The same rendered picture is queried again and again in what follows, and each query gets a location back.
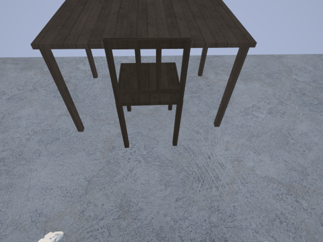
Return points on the table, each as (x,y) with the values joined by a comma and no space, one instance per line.
(82,24)

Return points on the left robot hand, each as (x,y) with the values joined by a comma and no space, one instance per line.
(52,237)

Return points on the chair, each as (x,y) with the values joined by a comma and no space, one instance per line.
(148,83)

